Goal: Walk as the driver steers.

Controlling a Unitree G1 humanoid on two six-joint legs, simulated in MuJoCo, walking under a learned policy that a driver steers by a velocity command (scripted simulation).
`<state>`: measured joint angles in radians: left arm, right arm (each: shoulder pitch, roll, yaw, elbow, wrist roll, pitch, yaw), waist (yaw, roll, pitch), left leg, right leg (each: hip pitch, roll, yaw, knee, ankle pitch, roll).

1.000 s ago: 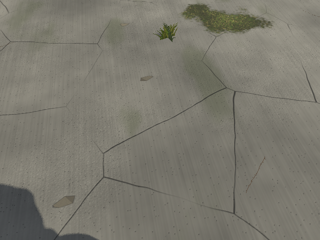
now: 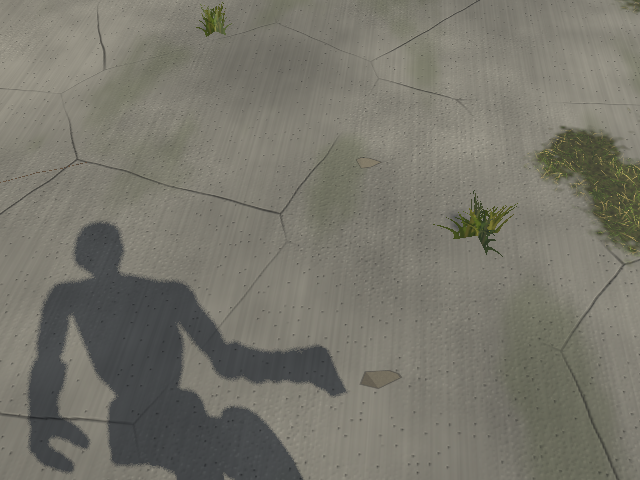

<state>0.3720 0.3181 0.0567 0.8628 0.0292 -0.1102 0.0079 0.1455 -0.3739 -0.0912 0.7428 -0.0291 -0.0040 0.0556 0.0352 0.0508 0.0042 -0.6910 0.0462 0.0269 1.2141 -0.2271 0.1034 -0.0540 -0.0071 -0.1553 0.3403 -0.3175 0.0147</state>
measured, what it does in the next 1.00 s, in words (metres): walks ahead, turning right: left foot, then right foot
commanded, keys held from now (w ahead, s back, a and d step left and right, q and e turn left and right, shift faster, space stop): w+e+shift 0.40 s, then e+shift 0.38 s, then q+shift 0.22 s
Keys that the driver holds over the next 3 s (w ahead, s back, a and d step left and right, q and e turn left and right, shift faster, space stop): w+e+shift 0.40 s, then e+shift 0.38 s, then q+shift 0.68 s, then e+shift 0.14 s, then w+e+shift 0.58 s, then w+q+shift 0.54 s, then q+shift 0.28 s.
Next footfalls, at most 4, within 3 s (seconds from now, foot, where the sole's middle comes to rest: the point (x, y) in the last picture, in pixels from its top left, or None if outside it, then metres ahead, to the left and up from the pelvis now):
0.18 left None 0.36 0.09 -0.77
0.60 right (388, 356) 0.77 -0.08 -0.77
1.28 left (334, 285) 0.97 0.05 -0.77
1.72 right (421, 285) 0.97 -0.17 -0.77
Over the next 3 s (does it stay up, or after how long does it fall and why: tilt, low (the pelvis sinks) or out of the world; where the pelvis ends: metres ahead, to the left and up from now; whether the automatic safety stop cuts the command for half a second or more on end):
stays up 1.84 -0.39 -0.04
